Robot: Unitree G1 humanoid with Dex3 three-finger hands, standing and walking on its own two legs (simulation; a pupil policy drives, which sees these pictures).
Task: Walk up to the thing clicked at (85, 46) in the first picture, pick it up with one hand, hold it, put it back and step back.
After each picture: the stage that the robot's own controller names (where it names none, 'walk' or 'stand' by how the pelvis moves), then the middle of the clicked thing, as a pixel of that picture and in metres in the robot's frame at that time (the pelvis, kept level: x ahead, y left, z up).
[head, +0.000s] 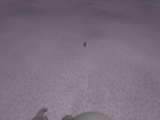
stand; (84, 44) +1.78 +0.11 -0.72
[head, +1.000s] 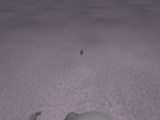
walk; (81, 52) +1.63 +0.28 -0.71
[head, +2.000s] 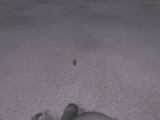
walk; (74, 62) +1.10 +0.34 -0.72
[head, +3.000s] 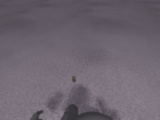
walk; (73, 79) +0.74 +0.26 -0.72
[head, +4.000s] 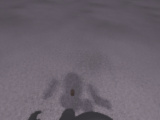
walk; (72, 92) +0.50 +0.18 -0.71
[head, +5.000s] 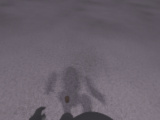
stand; (67, 99) +0.38 +0.21 -0.71
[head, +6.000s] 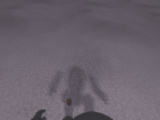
stand; (69, 102) +0.36 +0.20 -0.72
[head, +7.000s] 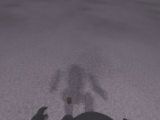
stand; (69, 100) +0.36 +0.20 -0.72
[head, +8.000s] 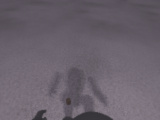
stand; (68, 101) +0.37 +0.22 -0.73
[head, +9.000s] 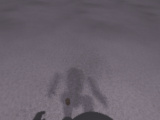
stand; (67, 101) +0.37 +0.22 -0.73
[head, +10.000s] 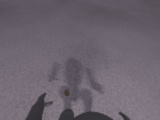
go down; (66, 92) +0.37 +0.22 -0.70
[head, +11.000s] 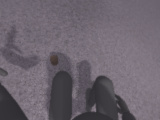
go down; (54, 60) +0.43 +0.26 -0.29
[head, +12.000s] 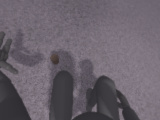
close in; (55, 59) +0.43 +0.27 -0.29
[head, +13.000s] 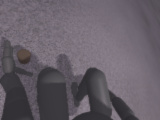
close in; (24, 57) +0.41 +0.30 -0.22
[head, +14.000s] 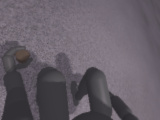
close; (22, 56) +0.40 +0.30 -0.22
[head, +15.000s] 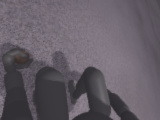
lift; (21, 58) +0.39 +0.29 -0.23
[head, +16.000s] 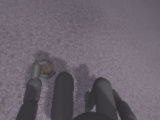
lift; (47, 69) +0.31 +0.28 -0.09
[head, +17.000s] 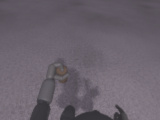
hold; (62, 74) +0.33 +0.17 +0.05
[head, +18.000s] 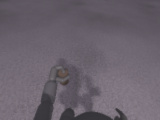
hold; (63, 77) +0.33 +0.17 +0.01
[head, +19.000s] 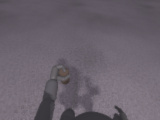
hold; (64, 76) +0.34 +0.17 +0.00
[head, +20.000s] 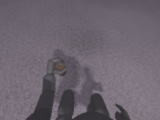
crouch; (61, 68) +0.39 +0.19 -0.06
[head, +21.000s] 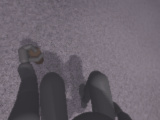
lower; (37, 56) +0.43 +0.28 -0.18
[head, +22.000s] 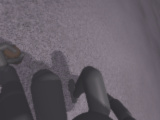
lower; (14, 55) +0.41 +0.31 -0.23
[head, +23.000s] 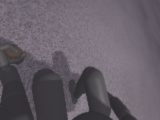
lower; (15, 55) +0.41 +0.31 -0.22
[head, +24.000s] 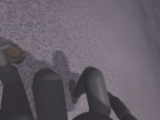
lower; (16, 55) +0.41 +0.31 -0.22
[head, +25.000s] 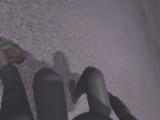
loosen; (17, 55) +0.41 +0.31 -0.22
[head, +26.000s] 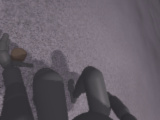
withdraw; (18, 56) +0.40 +0.30 -0.23
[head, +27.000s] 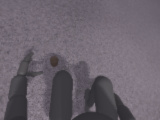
stand; (54, 61) +0.42 +0.26 -0.28
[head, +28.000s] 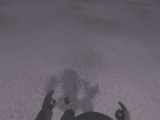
stand; (66, 100) +0.36 +0.19 -0.65
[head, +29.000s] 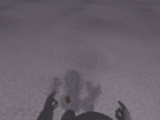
stand; (67, 99) +0.38 +0.21 -0.67
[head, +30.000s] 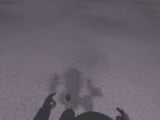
stand; (68, 97) +0.38 +0.20 -0.68
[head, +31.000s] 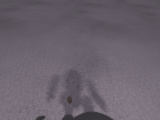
walk; (69, 100) +0.39 +0.20 -0.72
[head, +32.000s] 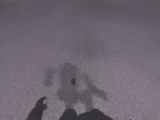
walk; (73, 81) +0.52 +0.17 -0.70
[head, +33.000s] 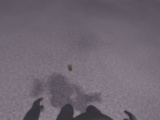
walk; (70, 67) +0.75 +0.23 -0.71
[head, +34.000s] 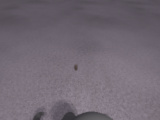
stand; (76, 67) +1.00 +0.23 -0.71
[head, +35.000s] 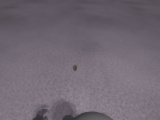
stand; (75, 67) +0.99 +0.23 -0.72
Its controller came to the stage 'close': yes
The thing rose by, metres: 0.70
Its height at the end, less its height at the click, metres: +0.00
